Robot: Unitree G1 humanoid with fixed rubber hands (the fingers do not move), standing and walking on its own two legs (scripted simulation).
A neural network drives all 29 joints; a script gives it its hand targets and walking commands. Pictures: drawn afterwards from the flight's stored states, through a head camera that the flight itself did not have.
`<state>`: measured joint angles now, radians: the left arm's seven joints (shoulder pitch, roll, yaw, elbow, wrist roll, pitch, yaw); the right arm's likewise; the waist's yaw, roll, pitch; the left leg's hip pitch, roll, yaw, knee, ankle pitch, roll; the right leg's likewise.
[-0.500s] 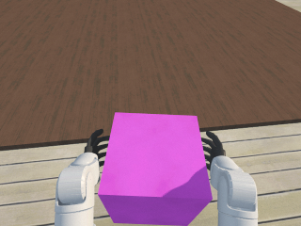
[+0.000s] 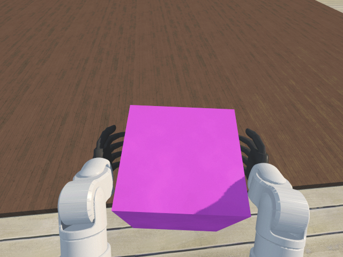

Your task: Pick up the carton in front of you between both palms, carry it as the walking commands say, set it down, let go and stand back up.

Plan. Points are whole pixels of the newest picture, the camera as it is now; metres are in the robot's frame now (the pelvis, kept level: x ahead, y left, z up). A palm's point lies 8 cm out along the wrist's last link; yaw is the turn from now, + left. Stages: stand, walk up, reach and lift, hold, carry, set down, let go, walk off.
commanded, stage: carry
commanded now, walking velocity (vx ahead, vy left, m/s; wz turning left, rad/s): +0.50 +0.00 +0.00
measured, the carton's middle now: (178, 175) +0.29 +0.00 +0.07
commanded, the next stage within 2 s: none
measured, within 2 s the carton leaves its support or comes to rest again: neither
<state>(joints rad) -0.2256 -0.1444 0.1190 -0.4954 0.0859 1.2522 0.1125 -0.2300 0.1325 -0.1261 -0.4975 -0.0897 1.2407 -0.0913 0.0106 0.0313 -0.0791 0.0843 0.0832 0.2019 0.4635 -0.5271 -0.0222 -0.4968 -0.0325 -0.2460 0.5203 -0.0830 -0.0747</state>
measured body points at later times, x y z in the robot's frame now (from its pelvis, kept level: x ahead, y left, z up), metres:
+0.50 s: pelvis +0.32 +0.01 +0.00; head +0.36 +0.02 +0.44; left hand +0.73 +0.15 +0.16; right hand +0.71 -0.16 +0.17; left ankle +0.44 +0.08 -0.72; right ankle +0.14 -0.08 -0.69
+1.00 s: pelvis +0.67 -0.01 +0.02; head +0.74 +0.00 +0.47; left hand +1.06 +0.16 +0.16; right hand +1.08 -0.14 +0.16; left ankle +0.48 +0.08 -0.60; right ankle +0.79 -0.07 -0.66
